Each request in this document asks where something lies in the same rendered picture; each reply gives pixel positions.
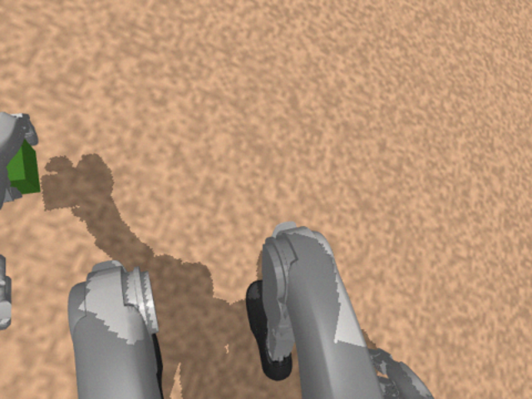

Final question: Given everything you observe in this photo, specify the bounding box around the right robot hand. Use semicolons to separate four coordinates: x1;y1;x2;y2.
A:
368;348;435;399

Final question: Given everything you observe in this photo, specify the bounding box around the right robot foot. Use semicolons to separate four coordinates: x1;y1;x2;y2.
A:
246;280;293;381

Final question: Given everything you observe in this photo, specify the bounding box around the left robot hand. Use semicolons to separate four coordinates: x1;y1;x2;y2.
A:
0;112;38;203

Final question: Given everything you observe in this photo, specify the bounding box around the cube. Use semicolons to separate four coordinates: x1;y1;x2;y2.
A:
7;139;41;195

